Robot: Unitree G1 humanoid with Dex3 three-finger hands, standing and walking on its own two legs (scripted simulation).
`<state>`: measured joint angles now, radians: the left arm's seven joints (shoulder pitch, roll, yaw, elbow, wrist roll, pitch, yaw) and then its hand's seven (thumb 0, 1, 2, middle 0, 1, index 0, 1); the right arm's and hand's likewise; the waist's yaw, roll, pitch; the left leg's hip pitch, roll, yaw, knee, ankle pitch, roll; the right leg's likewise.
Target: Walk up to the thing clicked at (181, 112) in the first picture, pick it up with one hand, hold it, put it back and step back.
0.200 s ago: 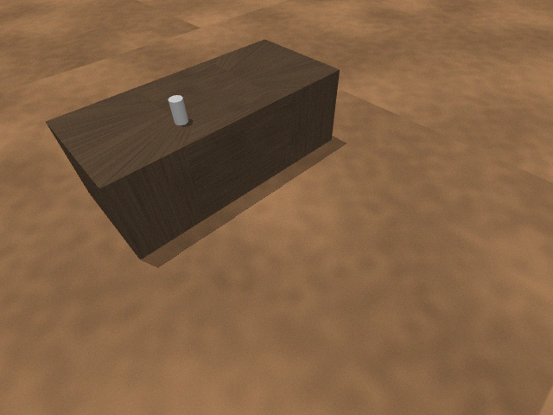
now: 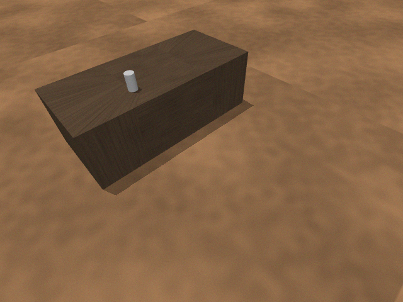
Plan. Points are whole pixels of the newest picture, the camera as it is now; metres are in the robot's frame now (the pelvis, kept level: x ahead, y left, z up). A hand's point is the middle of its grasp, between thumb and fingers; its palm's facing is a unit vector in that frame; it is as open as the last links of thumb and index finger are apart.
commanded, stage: stand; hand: right
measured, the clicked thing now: (131, 81) +1.33 +0.46 -0.28
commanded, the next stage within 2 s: walk up in 0.92 s
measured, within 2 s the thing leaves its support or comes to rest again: neither
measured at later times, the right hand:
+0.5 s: hand out of the picture +0.07 -0.25 -0.16, palm faces -0.03 +0.94 -0.34, open 7.4 cm
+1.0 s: hand out of the picture +0.08 -0.25 -0.16, palm faces -0.08 +0.94 -0.33, open 7.4 cm
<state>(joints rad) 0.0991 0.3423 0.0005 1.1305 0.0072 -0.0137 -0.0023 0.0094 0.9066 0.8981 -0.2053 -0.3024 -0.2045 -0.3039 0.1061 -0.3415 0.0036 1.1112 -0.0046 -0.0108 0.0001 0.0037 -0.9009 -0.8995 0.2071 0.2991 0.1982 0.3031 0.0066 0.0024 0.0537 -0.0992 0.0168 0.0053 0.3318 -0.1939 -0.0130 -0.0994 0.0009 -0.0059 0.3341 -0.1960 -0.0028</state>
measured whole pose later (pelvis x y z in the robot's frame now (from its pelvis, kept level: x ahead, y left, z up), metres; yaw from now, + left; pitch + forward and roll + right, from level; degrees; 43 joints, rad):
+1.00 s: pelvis +0.00 +0.00 +0.00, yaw +4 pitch -2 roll -1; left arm 0.12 0.36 0.05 1.05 0.03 -0.04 -0.03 0.01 0.90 0.90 -0.21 -0.30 -0.21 -0.30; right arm 0.18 -0.36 -0.03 1.05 -0.02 0.02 0.05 0.00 -0.90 -0.90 0.21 0.30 0.20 0.30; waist 0.00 0.01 0.04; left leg -0.23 0.02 -0.02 0.58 -0.33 0.02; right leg -0.11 -0.01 -0.08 0.37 -0.23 -0.02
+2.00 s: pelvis +0.37 +0.11 -0.01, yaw +35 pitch -1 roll -1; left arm 0.37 0.41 0.07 0.80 0.03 -0.06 -0.07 0.01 0.90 0.90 -0.21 -0.30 -0.21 -0.30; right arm 0.28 -0.43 -0.06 0.82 -0.01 -0.05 0.05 0.01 -0.90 -0.90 0.21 0.30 0.20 0.30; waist 0.08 0.00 0.09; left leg -0.49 0.07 0.05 0.75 -0.26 0.01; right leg -0.12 -0.03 -0.22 0.46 -0.32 -0.04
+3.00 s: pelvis +0.73 +0.19 -0.02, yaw +43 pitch -3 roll +1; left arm 0.29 0.44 0.06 0.84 0.02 0.01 -0.07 0.01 0.91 0.90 -0.21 -0.30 -0.20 -0.30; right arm 0.35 -0.40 -0.04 0.84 -0.01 -0.11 0.00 0.00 -0.90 -0.90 0.21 0.30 0.20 0.30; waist 0.00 -0.10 0.09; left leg -0.26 0.03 0.08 0.61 -0.29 0.01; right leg -0.51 -0.10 0.00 1.02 -0.37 -0.01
